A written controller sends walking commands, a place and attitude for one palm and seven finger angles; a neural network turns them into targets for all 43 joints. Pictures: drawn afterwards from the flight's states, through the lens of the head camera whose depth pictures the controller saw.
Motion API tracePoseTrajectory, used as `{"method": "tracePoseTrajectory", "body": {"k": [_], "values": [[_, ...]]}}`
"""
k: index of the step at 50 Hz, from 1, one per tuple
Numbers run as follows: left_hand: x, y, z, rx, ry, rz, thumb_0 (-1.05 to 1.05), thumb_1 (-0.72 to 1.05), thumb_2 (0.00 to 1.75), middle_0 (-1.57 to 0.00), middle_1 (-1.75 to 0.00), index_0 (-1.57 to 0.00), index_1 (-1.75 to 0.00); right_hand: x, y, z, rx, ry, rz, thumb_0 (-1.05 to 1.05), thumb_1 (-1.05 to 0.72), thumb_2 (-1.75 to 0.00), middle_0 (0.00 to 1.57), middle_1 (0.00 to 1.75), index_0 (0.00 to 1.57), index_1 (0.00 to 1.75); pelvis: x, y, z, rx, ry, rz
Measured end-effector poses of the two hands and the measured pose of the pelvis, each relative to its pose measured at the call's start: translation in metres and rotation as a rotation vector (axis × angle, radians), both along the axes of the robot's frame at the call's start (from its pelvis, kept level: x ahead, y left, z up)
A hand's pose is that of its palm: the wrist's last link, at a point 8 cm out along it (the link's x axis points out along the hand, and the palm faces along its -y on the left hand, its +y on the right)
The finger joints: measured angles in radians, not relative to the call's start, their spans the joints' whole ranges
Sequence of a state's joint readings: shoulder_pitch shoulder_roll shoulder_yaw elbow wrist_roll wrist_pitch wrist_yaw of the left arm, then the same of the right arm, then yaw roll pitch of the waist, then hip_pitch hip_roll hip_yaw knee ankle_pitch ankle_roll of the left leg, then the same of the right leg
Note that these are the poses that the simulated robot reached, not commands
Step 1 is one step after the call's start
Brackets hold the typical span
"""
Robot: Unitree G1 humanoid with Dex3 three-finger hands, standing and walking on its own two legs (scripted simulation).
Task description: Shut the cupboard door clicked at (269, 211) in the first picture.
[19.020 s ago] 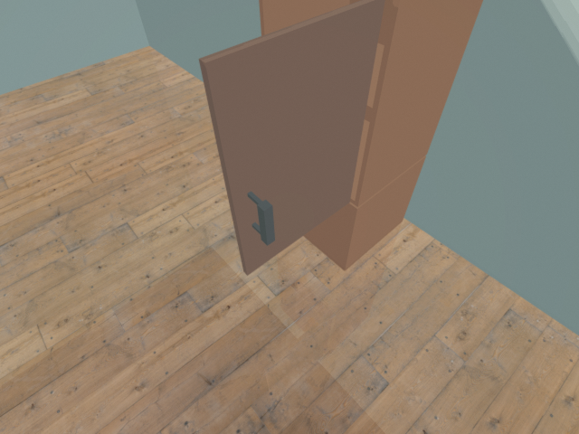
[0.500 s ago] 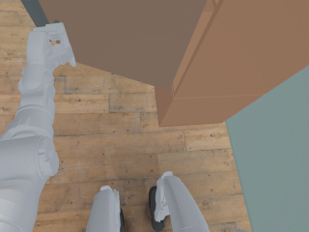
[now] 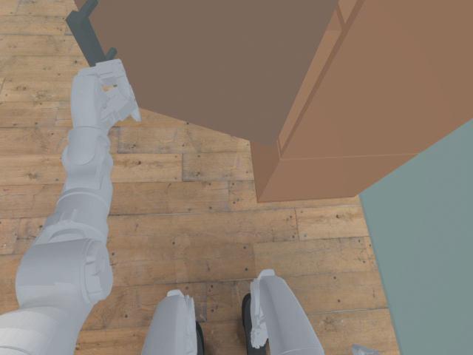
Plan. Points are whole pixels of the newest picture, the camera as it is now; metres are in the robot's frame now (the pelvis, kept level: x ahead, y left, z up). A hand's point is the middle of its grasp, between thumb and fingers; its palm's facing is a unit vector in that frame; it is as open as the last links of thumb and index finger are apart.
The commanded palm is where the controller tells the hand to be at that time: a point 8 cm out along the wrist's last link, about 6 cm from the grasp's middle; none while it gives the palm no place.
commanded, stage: draw the hand back to the body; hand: left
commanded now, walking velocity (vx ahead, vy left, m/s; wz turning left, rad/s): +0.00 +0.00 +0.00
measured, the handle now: (96, 39) +0.66 +0.19 +0.03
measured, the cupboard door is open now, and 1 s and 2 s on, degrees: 69 69 69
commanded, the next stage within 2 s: step back with the hand held close in 1.48 s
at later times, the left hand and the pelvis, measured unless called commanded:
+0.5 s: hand (41, 169) +0.35 +0.18 +0.15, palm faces +0.02 -0.99 -0.14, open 3.1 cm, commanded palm +0.32 +0.24 +0.18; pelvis +0.04 +0.00 +0.10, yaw +2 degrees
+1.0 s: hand out of the picture +0.26 +0.25 +0.27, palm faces +0.43 -0.82 -0.38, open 5.3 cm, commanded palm +0.21 +0.29 +0.30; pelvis +0.06 -0.01 +0.14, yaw +2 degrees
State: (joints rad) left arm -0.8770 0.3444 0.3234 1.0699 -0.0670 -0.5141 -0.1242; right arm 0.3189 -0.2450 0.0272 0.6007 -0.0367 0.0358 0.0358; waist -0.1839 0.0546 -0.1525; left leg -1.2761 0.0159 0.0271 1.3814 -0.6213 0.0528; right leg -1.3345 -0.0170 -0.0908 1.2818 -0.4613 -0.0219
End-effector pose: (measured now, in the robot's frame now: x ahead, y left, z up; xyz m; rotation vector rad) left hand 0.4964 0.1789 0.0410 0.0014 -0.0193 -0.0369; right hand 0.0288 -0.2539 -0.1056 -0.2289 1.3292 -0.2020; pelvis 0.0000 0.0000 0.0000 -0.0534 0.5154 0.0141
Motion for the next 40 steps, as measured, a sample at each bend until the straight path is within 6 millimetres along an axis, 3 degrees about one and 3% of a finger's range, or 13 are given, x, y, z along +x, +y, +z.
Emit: {"method": "tracePoseTrajectory", "body": {"k": [6,12,17,21,25,32,40], "values": [[-0.046,0.02,0.028,0.071,0.018,-0.001,0.02,0.9,0.9,-1.3,-1.5,-1.29,-1.5,0.019,0.006,0.022,0.054,-0.053,-0.044,0.01,-0.9,-0.9,0.2,0.3,0.2,0.3,0.014,0.003,0.029,0.014,-0.069,-0.027],[-0.105,0.049,0.069,0.039,0.025,0.071,0.02,0.89,0.9,-1.3,-1.5,-1.29,-1.5,0.066,0.009,0.062,0.05,-0.175,0.028,0.01,-0.9,-0.9,0.2,0.3,0.2,0.3,0.025,0.0,0.064,0.021,-0.17,0.0],[-0.129,0.055,0.098,0.035,-0.05,0.043,0.02,0.9,0.9,-1.3,-1.5,-1.3,-1.5,0.116,0.002,0.091,0.0,-0.319,0.113,0.01,-0.9,-0.9,0.2,0.3,0.2,0.3,0.028,-0.002,0.076,0.017,-0.235,0.034],[-0.144,0.051,0.104,0.038,-0.007,-0.025,0.02,0.9,0.9,-1.28,-1.47,-1.27,-1.47,0.15,0.0,0.113,-0.018,-0.438,0.138,0.01,-0.9,-0.9,0.2,0.3,0.2,0.3,0.03,-0.002,0.084,0.019,-0.278,0.037],[-0.164,0.054,0.116,0.143,0.074,0.059,0.02,0.89,0.9,-1.22,-1.4,-1.21,-1.41,0.175,0.007,0.133,-0.018,-0.525,0.118,0.01,-0.9,-0.9,0.2,0.3,0.2,0.3,0.035,-0.001,0.097,0.034,-0.33,0.02],[-0.202,0.079,0.16,0.245,0.098,0.278,0.02,0.89,0.9,-1.06,-1.23,-1.05,-1.23,0.201,0.033,0.152,0.036,-0.587,0.141,0.01,-0.9,-0.9,0.2,0.3,0.2,0.3,0.048,-0.003,0.119,0.045,-0.42,0.026],[-0.233,0.097,0.204,0.305,0.056,0.41,0.02,0.89,0.9,-0.85,-1.0,-0.84,-1.0,0.212,0.049,0.157,0.093,-0.595,0.2,0.01,-0.9,-0.9,0.2,0.3,0.2,0.3,0.057,-0.005,0.134,0.051,-0.503,0.036]]}}
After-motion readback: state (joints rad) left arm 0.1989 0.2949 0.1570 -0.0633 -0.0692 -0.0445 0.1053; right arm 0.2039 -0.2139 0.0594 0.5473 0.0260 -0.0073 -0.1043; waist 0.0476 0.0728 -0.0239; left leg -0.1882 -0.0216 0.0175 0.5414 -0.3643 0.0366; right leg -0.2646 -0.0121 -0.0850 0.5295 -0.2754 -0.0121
